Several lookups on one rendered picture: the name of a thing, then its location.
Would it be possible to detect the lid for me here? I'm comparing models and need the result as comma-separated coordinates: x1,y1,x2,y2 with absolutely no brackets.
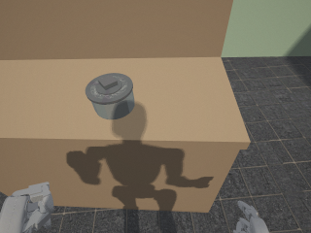
85,73,133,105

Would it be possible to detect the robot right hand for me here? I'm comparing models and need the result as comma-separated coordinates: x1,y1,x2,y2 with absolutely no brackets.
233,200,269,233

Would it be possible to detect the knob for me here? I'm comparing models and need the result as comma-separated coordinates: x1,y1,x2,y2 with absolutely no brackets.
98,75,118,89

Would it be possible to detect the robot left hand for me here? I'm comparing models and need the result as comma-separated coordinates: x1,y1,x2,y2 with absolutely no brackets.
0,182,54,233

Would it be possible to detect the pot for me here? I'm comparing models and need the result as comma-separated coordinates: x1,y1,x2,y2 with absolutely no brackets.
91,89,135,120

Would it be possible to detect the table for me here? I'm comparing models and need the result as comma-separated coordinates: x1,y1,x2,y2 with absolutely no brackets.
0,0,251,213

